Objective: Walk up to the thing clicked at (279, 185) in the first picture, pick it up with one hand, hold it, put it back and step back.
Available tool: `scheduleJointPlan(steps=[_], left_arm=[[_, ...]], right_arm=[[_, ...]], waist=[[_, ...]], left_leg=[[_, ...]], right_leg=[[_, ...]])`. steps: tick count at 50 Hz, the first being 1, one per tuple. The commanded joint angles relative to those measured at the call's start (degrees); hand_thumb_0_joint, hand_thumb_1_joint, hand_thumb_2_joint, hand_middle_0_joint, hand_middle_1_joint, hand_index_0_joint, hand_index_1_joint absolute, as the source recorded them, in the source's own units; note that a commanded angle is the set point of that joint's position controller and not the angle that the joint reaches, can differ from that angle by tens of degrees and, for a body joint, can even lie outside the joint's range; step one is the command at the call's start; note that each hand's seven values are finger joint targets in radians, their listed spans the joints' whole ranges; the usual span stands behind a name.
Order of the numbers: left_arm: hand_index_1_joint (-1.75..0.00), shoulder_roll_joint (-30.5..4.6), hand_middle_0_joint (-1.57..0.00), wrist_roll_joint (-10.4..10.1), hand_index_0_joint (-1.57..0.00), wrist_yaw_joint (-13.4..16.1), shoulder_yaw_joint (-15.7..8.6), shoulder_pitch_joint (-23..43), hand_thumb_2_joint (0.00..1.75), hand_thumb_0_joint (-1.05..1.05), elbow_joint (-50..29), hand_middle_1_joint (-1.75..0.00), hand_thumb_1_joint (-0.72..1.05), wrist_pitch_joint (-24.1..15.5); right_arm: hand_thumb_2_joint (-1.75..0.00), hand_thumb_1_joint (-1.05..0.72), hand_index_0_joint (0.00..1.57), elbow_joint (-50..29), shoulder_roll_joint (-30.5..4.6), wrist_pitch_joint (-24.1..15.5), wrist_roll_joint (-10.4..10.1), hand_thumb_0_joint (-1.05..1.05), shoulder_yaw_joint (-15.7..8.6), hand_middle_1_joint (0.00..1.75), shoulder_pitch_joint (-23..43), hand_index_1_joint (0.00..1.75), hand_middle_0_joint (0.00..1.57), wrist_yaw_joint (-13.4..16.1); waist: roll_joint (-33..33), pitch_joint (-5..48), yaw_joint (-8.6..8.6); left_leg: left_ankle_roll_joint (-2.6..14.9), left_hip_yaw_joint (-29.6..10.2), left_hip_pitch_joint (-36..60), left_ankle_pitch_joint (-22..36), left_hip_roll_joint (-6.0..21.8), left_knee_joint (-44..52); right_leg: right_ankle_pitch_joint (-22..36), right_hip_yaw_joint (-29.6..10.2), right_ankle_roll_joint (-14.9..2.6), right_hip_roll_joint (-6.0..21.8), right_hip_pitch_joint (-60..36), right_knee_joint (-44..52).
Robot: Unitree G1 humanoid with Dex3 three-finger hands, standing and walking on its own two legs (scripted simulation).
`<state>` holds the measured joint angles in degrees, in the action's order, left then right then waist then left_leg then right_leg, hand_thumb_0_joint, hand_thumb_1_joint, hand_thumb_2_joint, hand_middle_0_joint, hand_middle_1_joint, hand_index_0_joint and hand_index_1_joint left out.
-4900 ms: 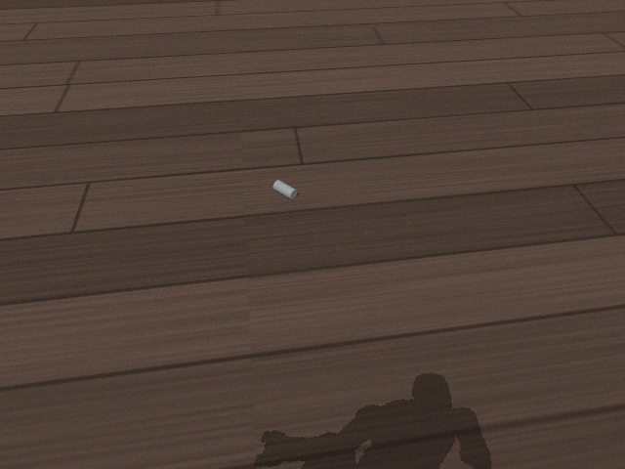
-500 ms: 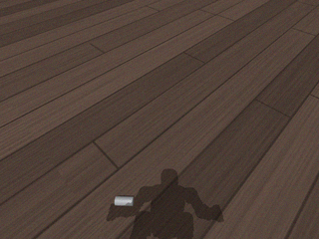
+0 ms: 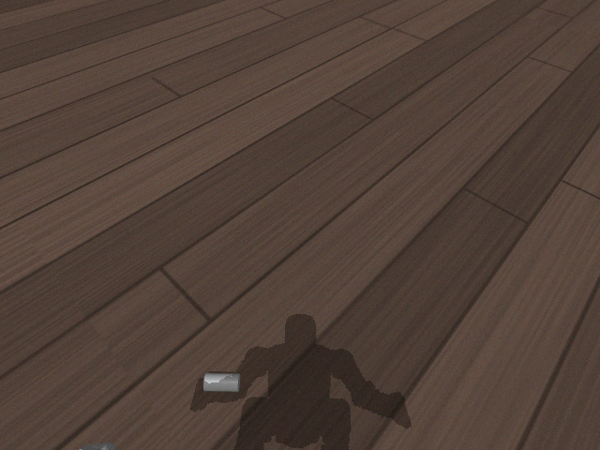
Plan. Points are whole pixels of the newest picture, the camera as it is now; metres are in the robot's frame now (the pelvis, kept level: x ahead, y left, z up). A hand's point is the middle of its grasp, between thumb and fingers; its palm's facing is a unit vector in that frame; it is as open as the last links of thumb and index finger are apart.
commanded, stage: walk up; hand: left
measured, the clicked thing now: (222, 382) +0.43 +0.23 -0.75
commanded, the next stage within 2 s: stand in 0.44 s
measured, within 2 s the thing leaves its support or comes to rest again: neither
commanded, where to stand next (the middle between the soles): +0.04 -0.02 m, yaw +1 degrees
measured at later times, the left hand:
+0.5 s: hand out of the picture +0.09 +0.26 -0.15, palm faces -0.01 -0.95 -0.32, open 7.4 cm
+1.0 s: hand out of the picture +0.06 +0.27 -0.15, palm faces -0.01 -0.94 -0.34, open 7.4 cm
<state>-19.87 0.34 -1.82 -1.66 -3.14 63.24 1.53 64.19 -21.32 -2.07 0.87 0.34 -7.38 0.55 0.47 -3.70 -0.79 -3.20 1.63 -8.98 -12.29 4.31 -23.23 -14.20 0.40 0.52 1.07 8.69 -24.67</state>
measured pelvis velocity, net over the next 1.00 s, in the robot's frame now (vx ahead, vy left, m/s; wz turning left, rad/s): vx -0.01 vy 0.01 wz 0.01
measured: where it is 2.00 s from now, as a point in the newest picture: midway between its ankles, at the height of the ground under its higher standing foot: outside the picture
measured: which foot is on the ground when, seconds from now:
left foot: down 0.00-1.00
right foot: down 0.00-1.00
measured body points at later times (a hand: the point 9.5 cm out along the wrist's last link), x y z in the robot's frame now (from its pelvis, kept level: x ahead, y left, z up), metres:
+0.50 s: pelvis +0.01 +0.01 +0.00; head +0.02 +0.01 +0.45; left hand +0.09 +0.31 -0.13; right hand +0.09 -0.30 -0.13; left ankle +0.00 +0.16 -0.74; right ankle -0.01 -0.13 -0.74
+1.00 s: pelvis -0.01 +0.01 +0.01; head +0.00 +0.01 +0.46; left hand +0.06 +0.32 -0.12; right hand +0.07 -0.29 -0.13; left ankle +0.00 +0.16 -0.74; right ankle -0.01 -0.13 -0.74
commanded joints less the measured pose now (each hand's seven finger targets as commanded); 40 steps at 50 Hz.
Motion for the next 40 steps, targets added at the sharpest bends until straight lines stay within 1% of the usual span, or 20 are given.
scheduleJointPlan(steps=[1, 2, 3, 5, 8, 11, 13, 16, 17, 21, 22, 25, 28, 29, 30, 31, 34, 35, 36, 40], left_arm=[[-0.30, -12.2, -0.20, 0.0, -0.20, 0.8, -2.4, 2.9, 0.90, 0.00, -3.9, -0.30, 0.90, -1.4], [-0.30, -12.3, -0.20, -0.1, -0.20, 0.9, -2.5, 2.5, 0.90, 0.00, -3.6, -0.30, 0.90, -1.4], [-0.30, -12.5, -0.20, 0.0, -0.20, 0.9, -2.5, 3.0, 0.90, 0.00, -3.5, -0.30, 0.90, -1.4], [-0.30, -12.3, -0.20, 0.0, -0.20, 0.9, -2.3, 2.7, 0.90, 0.00, -3.6, -0.30, 0.90, -1.4], [-0.30, -12.2, -0.20, 0.1, -0.20, 0.8, -2.3, 3.1, 0.90, 0.00, -3.4, -0.30, 0.90, -1.3], [-0.30, -12.0, -0.20, 0.1, -0.20, 0.8, -2.3, 1.6, 0.90, 0.00, -3.0, -0.30, 0.90, -1.3], [-0.30, -11.9, -0.20, 0.2, -0.20, 0.9, -2.2, 1.5, 0.90, 0.00, -3.0, -0.30, 0.90, -1.4], [-0.30, -12.0, -0.20, 0.2, -0.20, 0.9, -2.3, 1.8, 0.90, 0.00, -3.0, -0.30, 0.90, -1.5], [-0.30, -12.0, -0.20, 0.1, -0.20, 1.0, -2.3, 1.4, 0.90, 0.00, -2.9, -0.30, 0.90, -1.5], [-0.30, -12.0, -0.20, 0.1, -0.20, 1.1, -2.3, 1.2, 0.90, 0.00, -2.7, -0.30, 0.90, -1.6], [-0.30, -12.0, -0.20, -0.1, -0.20, 1.5, -1.7, 1.8, 0.90, 0.00, -2.6, -0.30, 0.90, -2.3], [-0.30, -12.6, -0.20, -0.1, -0.20, 1.9, -1.8, 0.9, 0.90, 0.00, -1.7, -0.30, 0.90, -3.0], [-0.30, -12.5, -0.20, -0.1, -0.20, 2.1, -1.6, 0.7, 0.90, 0.00, -1.2, -0.30, 0.90, -3.2], [-0.30, -12.8, -0.20, -0.1, -0.20, 2.1, -1.5, 1.1, 0.90, 0.00, -1.2, -0.30, 0.90, -3.2], [-0.30, -12.6, -0.20, -0.1, -0.20, 2.1, -1.5, 1.1, 0.90, 0.00, -1.1, -0.30, 0.90, -3.1], [-0.30, -12.6, -0.20, 0.0, -0.20, 2.2, -1.5, 1.3, 0.90, 0.00, -1.0, -0.30, 0.90, -3.0], [-0.30, -12.6, -0.20, -0.1, -0.20, 2.1, -1.4, 1.3, 0.90, 0.00, -0.7, -0.30, 0.90, -3.0], [-0.30, -12.4, -0.20, -0.2, -0.20, 2.1, -1.3, 1.1, 0.90, 0.00, -0.7, -0.30, 0.90, -3.0], [-0.30, -12.5, -0.20, 0.0, -0.20, 2.1, -1.3, 1.1, 0.90, 0.00, -0.6, -0.30, 0.90, -3.0], [-0.30, -12.7, -0.20, 0.0, -0.20, 2.1, -1.2, 1.4, 0.90, 0.00, -0.7, -0.30, 0.90, -3.0]], right_arm=[[-0.90, -0.90, 0.20, -3.5, -12.7, -1.2, -0.2, 0.00, -2.6, 0.30, 2.0, 0.30, 0.20, 0.9], [-0.90, -0.90, 0.20, -3.6, -12.6, -1.2, -0.3, 0.00, -2.6, 0.30, 2.3, 0.30, 0.20, 0.9], [-0.90, -0.90, 0.20, -3.5, -12.8, -1.1, -0.3, 0.00, -2.8, 0.30, 1.9, 0.30, 0.20, 1.0], [-0.90, -0.90, 0.20, -3.7, -12.6, -1.1, -0.3, 0.00, -2.6, 0.30, 2.5, 0.30, 0.20, 0.9], [-0.90, -0.90, 0.20, -3.4, -12.8, -1.1, -0.2, 0.00, -2.7, 0.30, 2.2, 0.30, 0.20, 0.9], [-0.90, -0.90, 0.20, -3.4, -13.0, -1.1, -0.3, 0.00, -3.1, 0.30, 2.9, 0.30, 0.20, 1.0], [-0.90, -0.90, 0.20, -3.5, -12.8, -1.2, -0.3, 0.00, -3.1, 0.30, 2.8, 0.30, 0.20, 1.0], [-0.90, -0.90, 0.20, -3.4, -12.5, -1.1, -0.2, 0.00, -3.2, 0.30, 2.7, 0.30, 0.20, 0.9], [-0.90, -0.90, 0.20, -3.4, -12.2, -1.1, -0.3, 0.00, -3.1, 0.30, 3.0, 0.30, 0.20, 0.9], [-0.90, -0.90, 0.20, -3.4, -12.1, -0.9, -0.3, 0.00, -3.2, 0.30, 3.0, 0.30, 0.20, 0.9], [-0.90, -0.90, 0.20, -3.6, -11.5, -0.3, -0.1, 0.00, -2.9, 0.30, 6.2, 0.30, 0.20, 0.5], [-0.90, -0.90, 0.20, -3.4, -11.2, 0.1, -0.5, 0.00, -2.8, 0.30, 5.5, 0.30, 0.20, 0.2], [-0.90, -0.90, 0.20, -2.9, -11.5, 0.3, -0.6, 0.00, -2.8, 0.30, 5.5, 0.30, 0.20, 0.1], [-0.90, -0.90, 0.20, -2.7, -11.1, 0.4, -0.6, 0.00, -2.6, 0.30, 5.1, 0.30, 0.20, 0.0], [-0.90, -0.90, 0.20, -2.6, -11.4, 0.5, -0.5, 0.00, -2.6, 0.30, 5.6, 0.30, 0.20, 0.0], [-0.90, -0.90, 0.20, -2.6, -11.1, 0.5, -0.5, 0.00, -2.6, 0.30, 5.9, 0.30, 0.20, 0.0], [-0.90, -0.90, 0.20, -2.2, -11.3, 0.5, -0.4, 0.00, -2.5, 0.30, 5.7, 0.30, 0.20, -0.2], [-0.90, -0.90, 0.20, -2.2, -11.4, 0.5, -0.4, 0.00, -2.5, 0.30, 5.7, 0.30, 0.20, -0.3], [-0.90, -0.90, 0.20, -2.2, -11.5, 0.5, -0.4, 0.00, -2.6, 0.30, 6.1, 0.30, 0.20, -0.3], [-0.90, -0.90, 0.20, -1.9, -11.2, 0.4, -0.2, 0.00, -2.6, 0.30, 5.9, 0.30, 0.20, -0.4]], waist=[[-0.6, 6.7, 0.72], [-0.6, 6.5, 0.90], [-0.2, 6.2, 0.48], [-0.1, 5.5, 0.67], [-0.6, 5.4, 0.44], [-1.1, 6.2, 0.73], [-0.8, 6.9, 0.57], [-0.3, 6.6, 0.36], [-0.5, 6.1, 0.67], [0.0, 6.0, 0.46], [-2.7, 5.1, 1.07], [-1.0, 7.4, 0.54], [-0.2, 8.2, 0.58], [0.4, 7.3, 0.32], [-0.2, 6.9, 0.57], [0.1, 6.8, 0.43], [-0.1, 6.3, 0.63], [-0.3, 6.0, 0.64], [-0.2, 6.0, 0.73], [0.3, 5.3, 0.61]], left_leg=[[4.52, -2.6, 2.1, 10.8, 3.7, 3.2], [4.43, -2.6, 2.5, 11.4, 3.8, 3.2], [4.46, -2.6, 2.2, 11.5, 3.7, 3.1], [4.48, -2.5, 2.2, 10.2, 3.6, 3.5], [4.53, -3.0, 1.3, 9.2, 3.9, 4.7], [4.64, -3.1, 3.0, 10.8, 4.1, 4.6], [4.76, -3.1, 3.4, 11.8, 4.3, 4.7], [4.57, -2.6, 3.2, 12.2, 4.0, 4.7], [4.35, -2.6, 3.5, 12.0, 3.8, 5.0], [4.28, -2.5, 4.0, 12.3, 3.7, 4.7], [3.68, -3.1, 3.4, 14.3, 4.1, 4.7], [3.74, -3.2, 5.4, 17.4, 4.5, 4.2], [3.74, -3.0, 6.5, 18.0, 4.4, 4.3], [3.36, -3.2, 6.0, 16.0, 4.2, 5.3], [3.51, -3.0, 6.0, 13.8, 4.1, 5.4], [3.49, -3.3, 5.7, 12.8, 4.2, 5.8], [3.44, -3.6, 5.3, 12.4, 4.3, 7.0], [3.38, -3.6, 5.2, 11.3, 4.2, 7.2], [3.57, -3.6, 5.3, 11.0, 4.3, 7.1], [3.44, -4.1, 4.9, 9.3, 4.4, 7.8]], right_leg=[[11.1, -4.6, -2.62, 5.4, -1.7, 4.6], [11.4, -4.4, -2.48, 5.2, -1.4, 4.7], [11.3, -4.2, -2.51, 5.1, -1.7, 4.8], [10.7, -4.5, -2.32, 5.1, -1.1, 5.4], [10.3, -4.4, -2.21, 5.0, -2.0, 5.2], [10.8, -3.8, -2.13, 4.8, -1.7, 5.1], [12.2, -3.7, -2.01, 5.0, -2.6, 5.2], [13.0, -3.9, -1.87, 5.2, -2.9, 5.4], [12.8, -4.1, -1.79, 5.2, -2.2, 5.5], [12.6, -4.0, -1.78, 5.2, -2.1, 6.0], [15.6, -4.6, -1.60, 6.5, -2.1, 7.1], [20.9, -4.3, -1.55, 6.9, -4.3, 6.6], [22.2, -4.0, -1.24, 7.0, -4.7, 7.3], [19.6, -3.7, -1.14, 6.7, -4.2, 7.6], [17.8, -4.2, -1.15, 6.8, -3.8, 8.4], [16.4, -3.9, -1.18, 6.6, -3.7, 8.3], [15.1, -4.1, -1.14, 6.7, -3.8, 8.5], [13.5, -3.8, -1.06, 6.5, -3.3, 8.8], [13.5, -4.2, -1.10, 6.7, -3.3, 9.2], [10.5, -3.9, -1.07, 6.6, -2.2, 9.5]])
